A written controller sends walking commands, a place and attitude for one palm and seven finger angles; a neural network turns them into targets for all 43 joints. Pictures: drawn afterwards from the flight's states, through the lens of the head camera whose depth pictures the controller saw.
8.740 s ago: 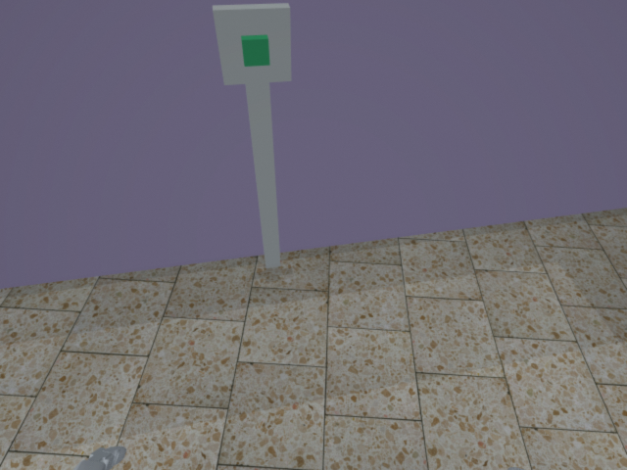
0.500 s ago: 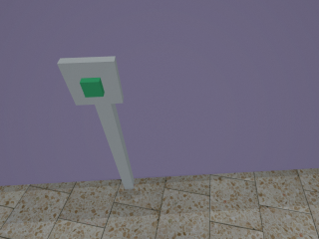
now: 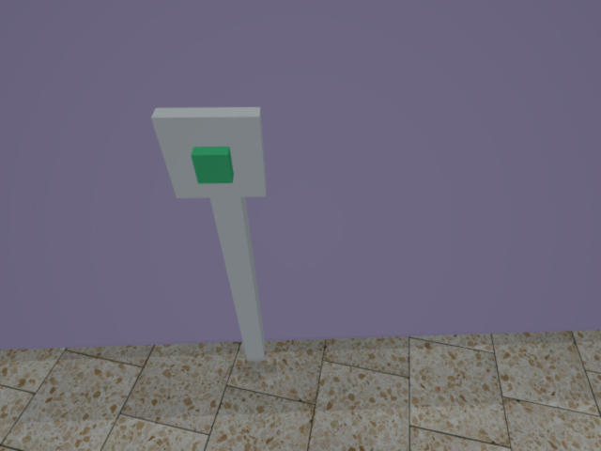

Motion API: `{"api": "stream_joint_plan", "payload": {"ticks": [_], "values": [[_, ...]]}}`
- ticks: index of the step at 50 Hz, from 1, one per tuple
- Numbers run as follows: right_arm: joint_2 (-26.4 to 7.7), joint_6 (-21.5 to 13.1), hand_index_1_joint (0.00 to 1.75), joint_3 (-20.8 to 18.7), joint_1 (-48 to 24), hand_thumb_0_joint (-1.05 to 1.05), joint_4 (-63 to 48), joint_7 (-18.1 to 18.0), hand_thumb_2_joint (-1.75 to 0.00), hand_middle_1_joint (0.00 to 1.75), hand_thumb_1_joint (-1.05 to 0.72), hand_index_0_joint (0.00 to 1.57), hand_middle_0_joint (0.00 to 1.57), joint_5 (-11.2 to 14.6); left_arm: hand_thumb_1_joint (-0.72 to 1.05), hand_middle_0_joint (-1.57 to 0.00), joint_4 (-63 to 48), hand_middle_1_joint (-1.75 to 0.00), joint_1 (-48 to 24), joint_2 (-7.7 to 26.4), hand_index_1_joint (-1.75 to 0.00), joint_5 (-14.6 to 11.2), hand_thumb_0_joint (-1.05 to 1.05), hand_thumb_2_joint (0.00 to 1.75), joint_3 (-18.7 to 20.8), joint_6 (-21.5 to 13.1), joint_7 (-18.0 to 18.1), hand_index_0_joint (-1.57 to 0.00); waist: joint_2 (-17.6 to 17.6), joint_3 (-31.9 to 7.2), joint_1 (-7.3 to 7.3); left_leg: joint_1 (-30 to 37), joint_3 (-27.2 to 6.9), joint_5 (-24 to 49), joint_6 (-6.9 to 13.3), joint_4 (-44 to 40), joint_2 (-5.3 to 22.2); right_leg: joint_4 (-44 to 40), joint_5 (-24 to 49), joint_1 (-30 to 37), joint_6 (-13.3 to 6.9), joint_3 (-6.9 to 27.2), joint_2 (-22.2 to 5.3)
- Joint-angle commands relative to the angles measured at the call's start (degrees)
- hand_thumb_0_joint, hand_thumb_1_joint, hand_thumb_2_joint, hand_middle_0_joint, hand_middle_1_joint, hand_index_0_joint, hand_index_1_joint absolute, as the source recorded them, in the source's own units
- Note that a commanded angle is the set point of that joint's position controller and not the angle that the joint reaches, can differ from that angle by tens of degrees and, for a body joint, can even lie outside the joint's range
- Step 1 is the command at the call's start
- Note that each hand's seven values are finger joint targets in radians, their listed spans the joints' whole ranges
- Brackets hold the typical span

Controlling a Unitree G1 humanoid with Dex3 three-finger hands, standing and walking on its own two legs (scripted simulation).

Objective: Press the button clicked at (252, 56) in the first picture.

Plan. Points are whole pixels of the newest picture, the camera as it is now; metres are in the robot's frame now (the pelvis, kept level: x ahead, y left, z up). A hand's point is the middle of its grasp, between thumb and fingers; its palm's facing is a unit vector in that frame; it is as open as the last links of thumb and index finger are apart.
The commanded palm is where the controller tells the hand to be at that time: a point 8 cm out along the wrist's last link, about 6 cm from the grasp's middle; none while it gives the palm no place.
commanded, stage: look again from close up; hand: left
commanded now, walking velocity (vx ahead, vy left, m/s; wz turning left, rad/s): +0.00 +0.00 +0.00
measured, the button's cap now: (213, 164) +0.52 +0.19 +0.11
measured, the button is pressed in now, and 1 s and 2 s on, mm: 0 0 0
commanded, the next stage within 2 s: raise the hand and make a fist in 0.20 s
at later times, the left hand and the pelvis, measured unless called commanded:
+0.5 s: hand (179, 378) +0.21 +0.18 -0.01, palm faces +0.27 -0.95 -0.15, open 6.9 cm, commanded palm +0.11 +0.23 -0.05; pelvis +0.01 -0.02 -0.01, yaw +1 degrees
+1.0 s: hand (195, 401) +0.18 +0.15 +0.01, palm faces -0.03 -1.00 -0.07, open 3.6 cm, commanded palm +0.13 +0.23 +0.01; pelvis -0.03 -0.06 -0.07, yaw +3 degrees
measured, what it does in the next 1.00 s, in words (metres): lowers itself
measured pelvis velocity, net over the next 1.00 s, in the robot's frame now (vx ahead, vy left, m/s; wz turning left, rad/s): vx -0.03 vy -0.06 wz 0.05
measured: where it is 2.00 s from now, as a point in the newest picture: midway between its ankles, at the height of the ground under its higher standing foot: outside the picture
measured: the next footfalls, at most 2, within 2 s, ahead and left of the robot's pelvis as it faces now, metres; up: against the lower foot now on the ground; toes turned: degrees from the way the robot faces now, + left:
none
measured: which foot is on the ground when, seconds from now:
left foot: down 0.00-1.00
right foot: down 0.00-1.00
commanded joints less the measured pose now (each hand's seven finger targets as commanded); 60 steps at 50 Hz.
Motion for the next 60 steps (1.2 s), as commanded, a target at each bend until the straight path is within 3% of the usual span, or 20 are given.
{"api": "stream_joint_plan", "payload": {"ticks": [1,14,15,16,17,18,19,20,22,26,28,32,37,38,43,45,48,51,55,60], "values": [[-5.8,-1.1,0.3,-0.7,2.3,0.0,-2.5,0.3,-0.9,0.3,-0.9,0.2,0.2,0.1,0.9,-0.2,-1.5,-0.3,3.6,3.9,-0.3,-0.1,0.0,0.9,0.4,-0.6,-0.4,-0.2,0.4,7.5,0.14,-5.4,-10.2,-1.3,1.5,-14.2,7.6,-3.5,1.8,-1.6,-2.4,1.9,-1.2],[-5.5,-1.4,0.3,-0.1,3.1,0.0,0.6,0.1,-0.9,0.3,-0.9,0.2,0.2,0.3,0.9,-0.2,-1.0,-0.3,2.2,5.6,-0.3,-0.5,0.0,0.9,0.5,-0.7,-0.2,-0.2,-0.3,3.5,-0.1,1.2,-6.3,15.4,1.0,-9.5,6.4,-4.0,8.6,0.8,-2.1,2.7,-2.7],[-8.1,-1.4,0.3,-0.6,-1.5,0.0,-3.1,0.7,-0.9,0.3,-0.9,0.2,0.2,1.0,0.9,-0.2,0.2,-0.3,4.9,7.2,-0.3,0.0,0.0,0.9,0.3,-1.7,2.0,-0.2,-8.3,5.6,1.05,-2.7,-5.6,23.4,-0.8,0.8,7.8,-6.1,22.8,-0.9,-1.4,5.4,-4.9],[-16.2,-10.1,0.3,-3.0,-0.6,0.0,-21.7,-1.4,-0.9,0.3,-0.9,0.2,0.2,3.2,0.9,-0.23,-89.5,-0.33,-37.6,22.8,-0.33,-9.7,0.0,0.9,11.2,-13.8,2.6,-0.23,2.6,-23.9,-5.93,13.5,-5.1,27.6,-1.1,-4.2,1.5,-0.5,24.5,1.1,-2.7,0.3,1.2],[-10.2,-15.4,0.3,-0.7,-5.9,0.0,-18.4,-3.2,-0.9,0.3,-0.9,0.2,0.2,2.7,0.9,-0.25,-74.3,-0.36,-10.0,17.9,-0.36,-5.2,0.0,0.9,8.6,-10.4,4.5,-0.25,12.5,-22.0,-0.18,18.4,-4.2,35.7,-1.6,-5.6,4.1,3.2,11.9,-1.5,-3.3,0.1,2.3],[-10.0,-16.4,0.3,-1.8,-5.9,0.0,-13.6,-3.6,-0.9,0.3,-0.9,0.2,0.2,2.9,0.9,-0.28,-67.8,-0.39,-7.8,12.9,-0.39,-7.1,0.0,0.9,6.8,-7.6,7.7,-0.28,10.8,-17.1,-1.56,11.4,-4.3,30.0,-3.8,-5.8,3.9,4.2,5.6,-3.8,-2.5,-1.8,2.1],[-8.0,-16.2,0.3,-1.9,-4.1,0.0,-13.5,-2.8,-0.9,0.3,-0.9,0.2,0.2,3.8,0.9,-0.31,-58.0,-0.42,9.1,-0.8,-0.42,-8.0,0.0,0.9,-1.0,-2.3,7.0,-0.31,6.9,-9.6,-2.17,7.5,-5.4,25.7,-3.3,-6.5,3.9,3.3,3.1,-7.7,-1.7,-2.3,1.7],[-9.8,-16.7,0.3,-2.5,-6.4,0.0,-18.2,-2.4,-0.9,0.3,-0.9,0.2,0.2,4.1,0.9,-0.34,-68.3,-0.45,-0.2,1.5,-0.45,-9.9,0.0,0.9,0.8,-3.8,5.9,-0.34,5.4,-1.4,-2.17,2.3,-6.3,20.4,-3.0,-5.6,3.2,2.2,4.8,-8.3,-1.7,-2.7,1.3],[-11.2,-17.5,0.3,-4.2,-6.7,0.0,-20.8,-2.4,-0.9,0.3,-0.9,0.2,0.2,2.4,0.9,-0.39,-66.5,-0.51,3.7,6.7,-0.51,-8.6,0.0,0.9,7.8,-9.4,4.1,-0.39,0.0,-1.0,-2.27,-3.2,-5.2,15.3,-2.5,0.0,1.2,1.3,6.7,-11.1,-1.9,-3.9,2.0],[-10.2,-15.9,0.3,-6.1,-10.7,0.0,-26.7,0.5,-0.9,0.3,-0.9,0.2,0.2,1.3,0.9,-0.5,-52.0,-0.63,27.1,0.5,-0.63,-12.9,0.0,0.9,11.0,-22.3,-6.7,-0.5,-17.1,-2.1,3.58,-18.2,-3.2,12.3,-3.1,9.5,0.0,11.8,9.7,-17.0,-1.9,-5.0,3.3],[-10.8,-15.4,0.3,-7.1,-11.7,0.0,-30.0,2.2,-0.9,0.3,-0.9,0.2,0.2,1.7,0.9,-0.56,-52.0,-0.69,29.3,3.1,-0.69,-15.6,0.0,0.9,14.6,-29.6,-14.4,-0.56,-12.7,-5.5,5.17,-21.9,-2.3,11.7,-3.7,13.8,-1.0,16.3,14.8,-16.1,-2.1,-2.9,2.4],[-11.2,-14.6,0.3,-6.7,-14.1,0.0,-37.1,1.5,-0.9,0.3,-0.9,0.2,0.2,2.4,0.9,-0.67,-62.8,-0.81,20.5,9.4,-0.81,-18.7,0.0,0.9,19.2,-31.5,-20.6,-0.67,-2.1,-13.9,4.48,-24.9,0.5,8.0,-2.4,19.5,-2.5,18.5,13.5,-15.8,-1.5,1.8,1.0],[-9.4,-14.8,0.3,-5.6,-8.6,0.0,-36.5,-0.6,-0.9,0.3,-0.9,0.2,0.2,1.4,0.9,-0.81,-83.3,-0.96,0.9,12.8,-0.96,-18.9,0.0,0.9,20.0,-37.0,-16.2,-0.81,5.9,-20.0,-1.7,-23.0,-2.6,6.4,-0.9,26.0,-0.6,18.5,8.7,-21.7,-0.5,6.4,1.0],[-9.7,-15.1,0.3,-5.1,-7.6,0.0,-35.7,-1.0,-0.9,0.3,-0.9,0.2,0.2,1.2,0.9,-0.83,-87.2,-0.99,-5.5,12.5,-0.99,-18.8,0.0,0.9,17.6,-38.9,-16.2,-0.83,3.8,-18.9,-4.2,-23.9,-3.5,4.8,-0.6,27.6,-0.1,18.5,6.4,-24.3,-0.2,7.0,1.3],[-11.7,-17.4,0.3,-3.6,-8.0,0.0,-33.1,-2.3,-0.9,0.3,-0.9,0.2,0.2,2.5,0.9,-0.97,-79.2,-1.14,-4.8,11.0,-1.14,-19.5,0.0,0.9,10.1,-37.5,-23.4,-0.97,4.7,-12.3,-6.74,-26.0,-5.1,-0.1,0.2,28.6,1.3,16.0,-2.3,-28.3,-1.1,7.3,2.1],[-12.0,-16.7,0.3,-3.4,-8.3,0.0,-33.4,-3.0,-0.9,0.3,-0.9,0.2,0.2,3.5,0.9,-1.02,-72.2,-1.2,-2.1,15.1,-1.2,-19.9,0.0,0.9,14.4,-30.8,-25.7,-1.02,0.4,-11.8,-5.04,-28.8,-5.0,-2.0,0.1,27.1,0.9,12.1,-5.7,-24.7,-0.1,9.8,1.1],[-11.0,-14.6,0.3,-2.9,-10.9,0.0,-36.3,-3.6,-0.9,0.3,-0.9,0.2,0.2,4.3,0.9,-1.11,-65.0,-1.29,5.6,18.5,-1.29,-21.8,0.0,0.9,21.8,-18.0,-26.2,-1.11,-4.3,-14.7,0.77,-29.3,-5.2,-0.6,-0.4,23.6,0.0,9.3,-4.5,-14.6,1.4,12.0,-1.1],[-8.9,-13.2,0.3,-2.5,-12.3,0.0,-38.3,-3.5,-0.9,0.3,-0.9,0.2,0.2,4.1,0.9,-1.19,-70.7,-1.38,9.0,16.4,-1.38,-24.5,0.0,0.9,25.7,-12.8,-21.4,-1.19,-4.4,-17.3,3.46,-25.4,-5.0,2.8,-1.1,20.1,-0.2,9.6,3.6,-9.8,2.4,9.9,-2.1],[-8.0,-13.7,0.3,-3.3,-9.8,0.0,-36.8,-2.5,-0.9,0.3,-0.9,0.2,0.2,3.3,0.9,-1.3,-76.3,-1.5,10.6,14.0,-1.5,-22.9,0.0,0.9,25.9,-18.2,-14.2,-1.3,-4.5,-14.7,3.1,-22.9,-4.9,5.7,-1.6,16.5,0.3,11.4,8.3,-11.4,1.5,5.5,0.1],[-10.5,-16.4,0.3,-3.4,-7.1,0.0,-35.1,-2.1,-0.9,0.3,-0.9,0.2,0.2,2.9,0.9,-1.3,-77.7,-1.5,4.6,10.9,-1.5,-19.0,0.0,0.9,15.6,-25.7,-15.6,-1.3,-0.9,-10.3,-1.59,-19.8,-4.3,2.9,-0.7,15.9,0.3,10.9,0.5,-19.4,0.3,3.3,1.6]]}}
